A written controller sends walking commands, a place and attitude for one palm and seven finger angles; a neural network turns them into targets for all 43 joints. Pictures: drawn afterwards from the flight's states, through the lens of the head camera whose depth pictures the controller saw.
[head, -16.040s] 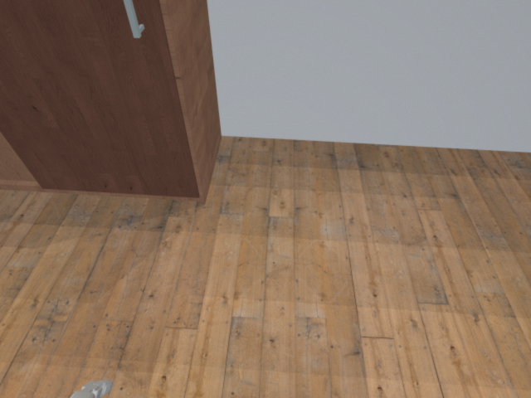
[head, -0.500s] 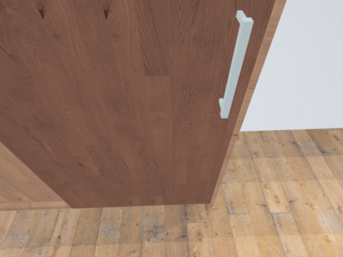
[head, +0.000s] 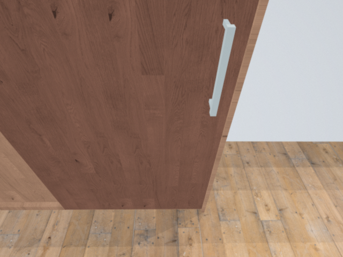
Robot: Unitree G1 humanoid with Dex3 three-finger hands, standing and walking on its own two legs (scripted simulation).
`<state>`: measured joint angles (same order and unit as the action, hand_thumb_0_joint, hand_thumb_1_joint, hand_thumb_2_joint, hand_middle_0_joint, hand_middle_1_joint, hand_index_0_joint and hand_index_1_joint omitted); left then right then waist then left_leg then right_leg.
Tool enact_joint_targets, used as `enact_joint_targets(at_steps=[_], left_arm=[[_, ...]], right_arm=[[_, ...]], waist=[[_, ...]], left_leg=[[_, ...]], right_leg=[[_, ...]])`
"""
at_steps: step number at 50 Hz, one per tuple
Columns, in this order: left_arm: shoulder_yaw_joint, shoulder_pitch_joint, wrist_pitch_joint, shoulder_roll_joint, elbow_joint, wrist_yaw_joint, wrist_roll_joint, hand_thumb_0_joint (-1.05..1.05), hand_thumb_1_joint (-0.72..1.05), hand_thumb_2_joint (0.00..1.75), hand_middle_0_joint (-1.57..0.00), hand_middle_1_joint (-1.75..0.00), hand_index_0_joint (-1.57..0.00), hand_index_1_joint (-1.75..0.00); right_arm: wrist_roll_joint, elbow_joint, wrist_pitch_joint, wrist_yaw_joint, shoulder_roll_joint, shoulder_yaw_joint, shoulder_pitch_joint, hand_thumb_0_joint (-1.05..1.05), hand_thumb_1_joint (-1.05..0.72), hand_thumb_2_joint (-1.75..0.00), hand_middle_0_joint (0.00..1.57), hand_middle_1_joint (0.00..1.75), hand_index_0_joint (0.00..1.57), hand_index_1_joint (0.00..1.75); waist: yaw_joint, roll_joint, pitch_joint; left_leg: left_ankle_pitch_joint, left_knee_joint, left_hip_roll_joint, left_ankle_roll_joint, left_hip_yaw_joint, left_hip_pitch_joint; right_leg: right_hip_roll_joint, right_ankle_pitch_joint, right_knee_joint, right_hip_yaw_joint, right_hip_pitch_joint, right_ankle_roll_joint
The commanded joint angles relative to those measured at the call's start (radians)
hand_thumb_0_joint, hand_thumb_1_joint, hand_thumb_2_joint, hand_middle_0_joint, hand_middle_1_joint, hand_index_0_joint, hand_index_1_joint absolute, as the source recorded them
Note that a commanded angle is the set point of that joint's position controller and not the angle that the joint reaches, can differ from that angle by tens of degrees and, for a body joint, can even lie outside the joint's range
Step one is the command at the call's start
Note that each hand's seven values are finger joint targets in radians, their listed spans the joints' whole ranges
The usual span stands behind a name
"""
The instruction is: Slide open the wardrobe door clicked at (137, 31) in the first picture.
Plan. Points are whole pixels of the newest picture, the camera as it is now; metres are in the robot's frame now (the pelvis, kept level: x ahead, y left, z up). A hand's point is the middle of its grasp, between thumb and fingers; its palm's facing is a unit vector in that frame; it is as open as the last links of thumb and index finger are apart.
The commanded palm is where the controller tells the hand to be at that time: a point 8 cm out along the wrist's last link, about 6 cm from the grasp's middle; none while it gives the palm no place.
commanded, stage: come to a stop and stand still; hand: right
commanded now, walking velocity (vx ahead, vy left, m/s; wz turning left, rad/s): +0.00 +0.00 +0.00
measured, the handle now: (218, 73) +0.52 -0.09 +0.20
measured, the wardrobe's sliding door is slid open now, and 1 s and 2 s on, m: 0.00 0.00 0.00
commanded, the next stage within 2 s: look again from close up in 0.16 s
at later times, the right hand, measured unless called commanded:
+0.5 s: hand out of the picture -0.02 -0.17 -0.17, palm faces +0.01 +0.98 -0.19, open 7.4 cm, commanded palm none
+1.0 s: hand out of the picture +0.01 -0.17 -0.17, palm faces +0.01 +0.98 -0.20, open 7.4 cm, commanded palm none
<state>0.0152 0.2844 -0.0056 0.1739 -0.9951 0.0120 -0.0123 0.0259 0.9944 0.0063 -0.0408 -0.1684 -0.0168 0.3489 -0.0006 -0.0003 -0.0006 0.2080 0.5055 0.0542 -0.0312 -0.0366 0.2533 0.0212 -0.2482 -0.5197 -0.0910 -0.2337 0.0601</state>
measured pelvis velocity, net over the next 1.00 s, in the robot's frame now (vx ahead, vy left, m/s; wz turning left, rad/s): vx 0.01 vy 0.00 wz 0.01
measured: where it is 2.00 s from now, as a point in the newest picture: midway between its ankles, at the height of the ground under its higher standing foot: outside the picture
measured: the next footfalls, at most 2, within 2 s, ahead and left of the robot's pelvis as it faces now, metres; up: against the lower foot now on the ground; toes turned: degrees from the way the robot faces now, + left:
none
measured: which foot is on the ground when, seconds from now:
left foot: down 0.00-1.00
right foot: down 0.00-1.00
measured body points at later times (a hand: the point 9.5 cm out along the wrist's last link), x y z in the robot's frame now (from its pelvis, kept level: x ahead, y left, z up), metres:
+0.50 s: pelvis -0.01 +0.00 +0.00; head +0.00 -0.01 +0.45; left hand -0.02 +0.21 -0.16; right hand -0.02 -0.22 -0.16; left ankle +0.04 +0.14 -0.73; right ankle +0.03 -0.08 -0.73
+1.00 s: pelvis +0.01 +0.00 +0.00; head +0.02 +0.00 +0.45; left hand +0.01 +0.22 -0.15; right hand +0.01 -0.22 -0.15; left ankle +0.04 +0.14 -0.73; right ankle +0.03 -0.08 -0.73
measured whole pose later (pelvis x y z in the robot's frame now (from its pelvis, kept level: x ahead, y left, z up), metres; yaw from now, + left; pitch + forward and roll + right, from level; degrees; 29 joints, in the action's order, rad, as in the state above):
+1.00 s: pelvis +0.01 +0.00 +0.00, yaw +0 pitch -2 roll +0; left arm 0.01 0.28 0.00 0.15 -1.08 0.02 -0.01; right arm 0.02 1.05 -0.01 -0.05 -0.14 -0.01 0.31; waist -0.01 0.00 0.04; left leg 0.19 0.45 0.06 -0.04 -0.03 0.23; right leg 0.03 -0.22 -0.45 -0.10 -0.20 0.06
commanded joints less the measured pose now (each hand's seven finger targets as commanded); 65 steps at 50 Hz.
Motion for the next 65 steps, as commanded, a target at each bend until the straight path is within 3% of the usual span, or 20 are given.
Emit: enact_joint_targets(at_steps=[1,4,20,27,33,39,65], left_arm=[[0.028,0.026,0.02,0.113,0.044,0.004,-0.002,0.0,0.9,0.9,-0.2,-0.3,-0.2,-0.3],[0.027,0.039,0.019,0.104,0.032,0.004,-0.001,0.0,0.9,0.9,-0.2,-0.3,-0.2,-0.3],[0.025,0.082,0.015,0.073,-0.024,0.005,0.0,0.0,0.9,0.9,-0.2,-0.3,-0.2,-0.3],[0.025,0.087,0.016,0.062,-0.034,0.006,0.001,0.0,0.9,0.9,-0.2,-0.3,-0.2,-0.3],[0.022,0.077,0.021,0.066,-0.038,0.007,0.003,0.0,0.9,0.9,-0.2,-0.3,-0.2,-0.3],[0.02,0.07,0.024,0.063,-0.045,0.008,0.004,0.0,0.9,0.9,-0.2,-0.3,-0.2,-0.3],[0.008,0.058,0.023,0.06,-0.093,0.008,0.006,0.0,0.9,0.9,-0.2,-0.3,-0.2,-0.3]], right_arm=[[0.0,-0.04,-0.018,-0.003,-0.103,0.03,0.058,0.0,-0.9,-0.9,0.2,0.3,0.2,0.3],[0.001,-0.034,-0.02,-0.004,-0.098,0.031,0.063,0.0,-0.9,-0.9,0.2,0.3,0.2,0.3],[-0.001,0.003,-0.021,-0.006,-0.071,0.034,0.079,0.0,-0.9,-0.9,0.2,0.3,0.2,0.3],[-0.002,0.006,-0.023,-0.006,-0.063,0.036,0.074,0.0,-0.9,-0.9,0.2,0.3,0.2,0.3],[-0.002,0.01,-0.025,-0.008,-0.06,0.033,0.064,0.0,-0.9,-0.9,0.2,0.3,0.2,0.3],[-0.004,0.017,-0.028,-0.009,-0.056,0.034,0.051,0.0,-0.9,-0.9,0.2,0.3,0.2,0.3],[-0.009,0.049,-0.031,-0.008,-0.068,0.03,0.024,0.0,-0.9,-0.9,0.2,0.3,0.2,0.3]], waist=[[-0.001,0.022,0.091],[-0.003,-0.006,0.089],[-0.007,0.005,0.101],[-0.007,0.0,0.093],[-0.005,0.02,0.078],[-0.007,0.004,0.06],[-0.006,0.0,0.08]], left_leg=[[0.094,-0.099,0.044,0.046,0.064,0.019],[0.111,-0.112,0.049,0.048,0.073,0.025],[0.137,-0.119,0.053,0.049,0.078,0.044],[0.116,-0.122,0.058,0.051,0.082,0.037],[0.016,-0.102,0.051,0.046,0.064,0.003],[-0.039,-0.106,0.06,0.046,0.068,-0.015],[-0.033,-0.156,0.069,0.047,0.081,-0.038]], right_leg=[[-0.133,-0.196,0.211,0.173,-0.117,-0.015],[-0.129,-0.19,0.2,0.168,-0.116,-0.016],[-0.128,-0.201,0.205,0.17,-0.126,-0.02],[-0.125,-0.169,0.197,0.162,-0.115,-0.022],[-0.137,-0.104,0.21,0.17,-0.086,-0.02],[-0.134,-0.017,0.199,0.152,-0.044,-0.023],[-0.127,0.021,0.214,0.134,0.001,-0.034]])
